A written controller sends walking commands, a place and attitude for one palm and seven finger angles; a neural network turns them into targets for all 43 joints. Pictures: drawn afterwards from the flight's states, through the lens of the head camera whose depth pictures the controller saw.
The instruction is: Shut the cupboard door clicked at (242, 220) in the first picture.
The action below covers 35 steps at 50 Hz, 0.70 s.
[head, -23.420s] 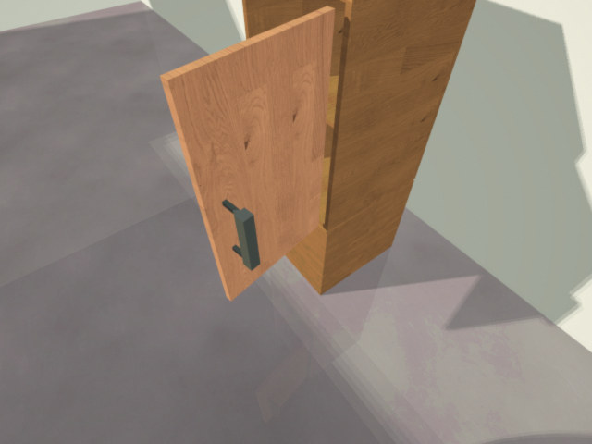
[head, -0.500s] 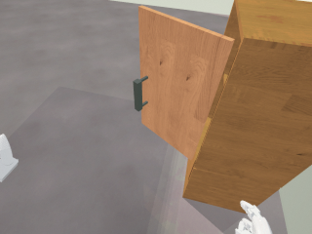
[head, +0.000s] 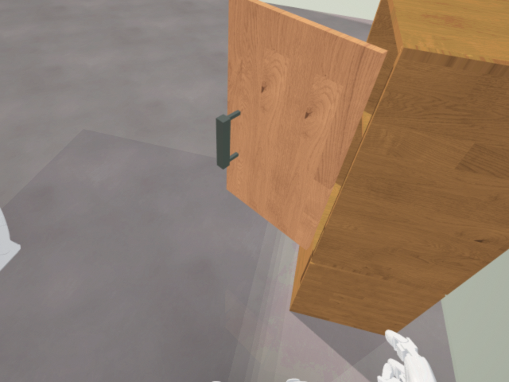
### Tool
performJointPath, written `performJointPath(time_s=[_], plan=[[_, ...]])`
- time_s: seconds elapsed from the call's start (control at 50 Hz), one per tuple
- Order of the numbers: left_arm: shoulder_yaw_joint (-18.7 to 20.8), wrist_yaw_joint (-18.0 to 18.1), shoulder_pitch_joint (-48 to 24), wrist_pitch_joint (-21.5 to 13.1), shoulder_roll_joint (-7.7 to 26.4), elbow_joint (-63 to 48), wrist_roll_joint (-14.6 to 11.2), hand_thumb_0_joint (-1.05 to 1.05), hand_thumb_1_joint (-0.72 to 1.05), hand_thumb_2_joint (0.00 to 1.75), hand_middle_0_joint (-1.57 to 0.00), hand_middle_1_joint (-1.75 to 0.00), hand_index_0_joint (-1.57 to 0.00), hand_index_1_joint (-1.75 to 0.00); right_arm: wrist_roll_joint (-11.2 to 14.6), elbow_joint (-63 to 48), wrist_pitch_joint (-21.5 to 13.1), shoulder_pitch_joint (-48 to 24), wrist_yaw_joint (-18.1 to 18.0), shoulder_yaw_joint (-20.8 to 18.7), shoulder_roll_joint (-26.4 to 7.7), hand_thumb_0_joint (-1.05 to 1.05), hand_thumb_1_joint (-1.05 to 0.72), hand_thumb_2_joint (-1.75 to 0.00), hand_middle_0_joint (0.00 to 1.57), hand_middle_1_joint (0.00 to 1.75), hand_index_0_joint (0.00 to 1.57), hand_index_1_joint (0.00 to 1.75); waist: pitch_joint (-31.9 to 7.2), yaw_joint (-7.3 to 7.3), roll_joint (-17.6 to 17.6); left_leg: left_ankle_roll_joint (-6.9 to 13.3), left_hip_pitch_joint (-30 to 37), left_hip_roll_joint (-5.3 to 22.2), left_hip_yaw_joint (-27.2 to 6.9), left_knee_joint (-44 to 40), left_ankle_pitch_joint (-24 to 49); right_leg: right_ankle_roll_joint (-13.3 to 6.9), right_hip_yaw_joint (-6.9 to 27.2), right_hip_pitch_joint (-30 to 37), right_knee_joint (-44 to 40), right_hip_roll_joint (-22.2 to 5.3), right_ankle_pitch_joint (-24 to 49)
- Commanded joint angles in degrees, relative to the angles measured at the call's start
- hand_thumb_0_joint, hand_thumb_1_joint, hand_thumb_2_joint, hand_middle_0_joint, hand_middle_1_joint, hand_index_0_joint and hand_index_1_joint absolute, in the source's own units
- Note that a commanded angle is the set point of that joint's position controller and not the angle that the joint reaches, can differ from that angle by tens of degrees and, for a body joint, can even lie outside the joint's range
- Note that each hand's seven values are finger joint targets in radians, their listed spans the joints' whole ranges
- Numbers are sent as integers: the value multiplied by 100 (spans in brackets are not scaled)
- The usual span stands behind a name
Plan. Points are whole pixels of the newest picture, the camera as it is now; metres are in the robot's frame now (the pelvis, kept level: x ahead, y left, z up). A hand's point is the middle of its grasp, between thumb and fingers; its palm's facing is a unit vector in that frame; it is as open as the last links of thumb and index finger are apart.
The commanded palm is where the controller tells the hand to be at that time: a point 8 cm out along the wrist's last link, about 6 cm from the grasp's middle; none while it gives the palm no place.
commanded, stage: step back with the hand held close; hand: left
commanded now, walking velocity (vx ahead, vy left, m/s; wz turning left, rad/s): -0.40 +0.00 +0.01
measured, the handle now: (229, 139) +0.71 +0.10 -0.06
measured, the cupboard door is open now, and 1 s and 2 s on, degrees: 61 61 61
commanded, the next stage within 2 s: stop stepping back and stand still in 1.16 s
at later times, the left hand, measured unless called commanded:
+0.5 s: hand out of the picture +0.14 +0.25 +0.19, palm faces +0.46 -0.76 -0.46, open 7.4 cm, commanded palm +0.07 +0.29 +0.21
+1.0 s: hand out of the picture +0.05 +0.24 +0.19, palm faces +0.35 -0.81 -0.47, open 7.4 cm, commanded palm -0.01 +0.29 +0.21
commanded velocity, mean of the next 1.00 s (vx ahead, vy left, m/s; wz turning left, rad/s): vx -0.40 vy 0.00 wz -0.05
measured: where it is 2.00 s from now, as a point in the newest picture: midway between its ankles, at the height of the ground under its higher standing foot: outside the picture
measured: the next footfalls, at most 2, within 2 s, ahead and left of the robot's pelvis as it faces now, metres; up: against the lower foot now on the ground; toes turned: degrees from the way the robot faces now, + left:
left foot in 0.50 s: +0.03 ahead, +0.09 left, +0.00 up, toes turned +5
right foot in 0.72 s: -0.12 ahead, -0.15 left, +0.00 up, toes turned +7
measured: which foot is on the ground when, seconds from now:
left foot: down 0.00-0.36, up 0.38-0.48, down 0.50-1.00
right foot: down 0.00-0.60, up 0.62-0.70, down 0.72-1.00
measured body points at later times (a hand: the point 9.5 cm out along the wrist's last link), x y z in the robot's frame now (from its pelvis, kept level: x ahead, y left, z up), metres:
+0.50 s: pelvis -0.05 -0.02 +0.01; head -0.04 +0.01 +0.46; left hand +0.11 +0.29 +0.21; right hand +0.13 -0.28 -0.05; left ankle -0.01 +0.08 -0.71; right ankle +0.03 -0.14 -0.71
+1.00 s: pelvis -0.14 -0.01 +0.02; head -0.16 +0.02 +0.47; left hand +0.02 +0.28 +0.22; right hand +0.04 -0.25 -0.03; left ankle -0.05 +0.08 -0.70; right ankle -0.16 -0.15 -0.71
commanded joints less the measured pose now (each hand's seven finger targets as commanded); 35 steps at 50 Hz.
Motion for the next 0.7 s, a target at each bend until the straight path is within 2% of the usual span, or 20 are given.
performJointPath(time_s=[0.0, 0.06, 0.14, 0.18, 0.22, 0.26, 0.3, 0.32, 0.34, 0.38, 0.4, 0.44, 0.48, 0.5, 0.52, 0.54, 0.56, 0.6, 0.64, 0.68], plan=[[624, 76, -297, -361, 906, -1161, -39, 0, 90, 90, -20, -30, -20, -30, -75, -838, -319, -625, -78, -414, -937, 0, -90, -90, 20, 30, 20, 30, -533, 45, 818, 119, -2560, 1876, -2081, -2629, -526, -96, 338, 2990, 879, -58, 522], [591, 46, -330, -390, 897, -1117, -41, 0, 90, 90, -20, -30, -20, -30, -114, -758, -371, -665, -76, -424, -931, 0, -90, -90, 20, 30, 20, 30, -514, 57, 815, 118, -2260, 1938, -2102, -2621, -224, -81, 317, 2875, 601, -17, 277], [371, 37, -194, -425, 822, -1242, -140, 0, 90, 90, -20, -30, -20, -30, -53, -672, -455, -692, -32, -379, -855, 0, -90, -90, 20, 30, 20, 30, -1033, 46, 783, -101, -1043, 1725, -1738, -2089, 1453, -149, 449, 2460, -58, -231, 1067], [412, 45, -95, -417, 834, -1238, -143, 0, 90, 90, -20, -30, -20, -30, -55, -678, -439, -718, -35, -379, -820, 0, -90, -90, 20, 30, 20, 30, -1149, 60, 938, -85, -1284, 1687, -1672, -2107, 1009, -158, 488, 2672, -55, -277, 1086], [491, 58, -49, -381, 936, -1294, -139, 0, 90, 90, -20, -30, -20, -30, 0, -758, -397, -732, -35, -384, -841, 0, -90, -90, 20, 30, 20, 30, -1270, 39, 796, -112, -1535, 1499, -1487, -1925, 144, -228, 759, 2780, -90, -422, 1302], [717, 91, 91, -347, 1144, -1280, -114, 0, 90, 90, -20, -30, -20, -30, 14, -813, -337, -670, -42, -400, -832, 0, -90, -90, 20, 30, 20, 30, -1279, 11, 429, -193, -1884, 1216, -1337, -1652, -850, -363, 1252, 2807, -422, -792, 1308], [660, 129, 106, -327, 1167, -1173, -88, 0, 90, 90, -20, -30, -20, -30, 34, -879, -280, -632, -18, -378, -758, 0, -90, -90, 20, 30, 20, 30, -978, -49, -25, -384, -1752, 792, -1039, -1011, -1478, -616, 1991, 1991, -1247, -1382, 360], [593, 168, 136, -289, 1172, -1099, -105, 0, 90, 90, -20, -30, -20, -30, 32, -865, -253, -609, 5, -380, -711, 0, -90, -90, 20, 30, 20, 30, -852, -60, -283, -507, -1266, 605, -893, -509, -1215, -798, 2324, 1308, -1759, -1737, -53], [556, 224, 166, -259, 1209, -1030, -124, 0, 90, 90, -20, -30, -20, -30, 14, -795, -209, -562, 33, -378, -655, 0, -90, -90, 20, 30, 20, 30, -837, -68, -560, -639, -620, 451, -733, 2, -768, -971, 2401, 673, -2187, -2054, -159], [545, 318, 347, -241, 1236, -996, -126, 0, 90, 90, -20, -30, -20, -30, 38, -752, -130, -541, 45, -373, -555, 0, -90, -90, 20, 30, 20, 30, -1030, -99, -753, -706, -53, 437, -645, 421, -557, -1078, 2020, 479, -2254, -2214, 581], [526, 339, 385, -209, 1233, -982, -122, 0, 90, 90, -20, -30, -20, -30, 53, -748, -100, -551, 27, -352, -555, 0, -90, -90, 20, 30, 20, 30, -1008, -91, -761, -695, 17, 498, -636, 291, -579, -1004, 1781, 463, -2134, -2125, 702], [477, 369, 308, -185, 1225, -1090, -109, 0, 90, 90, -20, -30, -20, -30, 41, -683, -79, -568, -32, -300, -587, 0, -90, -90, 20, 30, 20, 30, -852, -106, -322, -644, 387, 542, -469, -760, -176, -663, 1143, 324, -1863, -1668, 657], [471, 383, 252, -235, 1199, -1283, -104, 0, 90, 90, -20, -30, -20, -30, 37, -678, -179, -702, -157, -339, -770, 0, -90, -90, 20, 30, 20, 30, -782, -42, 830, -381, -102, 1048, -947, -1901, 603, -178, 401, 942, -1169, -731, 701], [531, 353, 289, -261, 1216, -1277, -86, 0, 90, 90, -20, -30, -20, -30, 104, -725, -258, -701, -193, -378, -825, 0, -90, -90, 20, 30, 20, 30, -988, 2, 1075, -244, -670, 1416, -1136, -2184, 255, 16, 117, 1673, -751, -371, 706], [632, 302, 315, -315, 1240, -1252, -72, 0, 90, 90, -20, -30, -20, -30, 157, -785, -346, -653, -201, -417, -862, 0, -90, -90, 20, 30, 20, 30, -1085, 3, 1188, -99, -1406, 1726, -1276, -2657, -1055, 67, 46, 2370, -234, -167, 163], [685, 275, 241, -307, 1112, -1243, -53, 0, 90, 90, -20, -30, -20, -30, 93, -819, -413, -659, -218, -432, -938, 0, -90, -90, 20, 30, 20, 30, -833, 25, 1469, 63, -2287, 1999, -1686, -3120, -1870, 90, -69, 2831, 330, 50, 211], [615, 230, -19, -282, 1032, -1336, -20, 0, 90, 90, -20, -30, -20, -30, 32, -820, -480, -769, -235, -431, -938, 0, -90, -90, 20, 30, 20, 30, -640, 70, 1663, 136, -2707, 2191, -1914, -3377, -2091, 114, -95, 3034, 736, 158, 188], [499, 168, -126, -230, 912, -1236, -20, 0, 90, 90, -20, -30, -20, -30, -2, -734, -581, -736, -211, -444, -856, 0, -90, -90, 20, 30, 20, 30, -474, 98, 1125, 139, -2354, 2268, -1803, -3113, -1679, 82, 33, 2583, 901, 156, -367], [231, 117, -192, -248, 660, -1193, -96, 0, 90, 90, -20, -30, -20, -30, -4, -599, -706, -674, -155, -420, -797, 0, -90, -90, 20, 30, 20, 30, -452, 81, 929, -2, -1405, 2077, -1547, -2719, -876, 1, 68, 1919, 107, 58, -504], [91, 84, -372, -303, 598, -1192, -84, 0, 90, 90, -20, -30, -20, -30, -76, -432, -790, -652, -120, -346, -755, 0, -90, -90, 20, 30, 20, 30, -459, 56, 1080, -81, -857, 1985, -1479, -2615, -158, 13, 24, 1746, -554, 44, -241]])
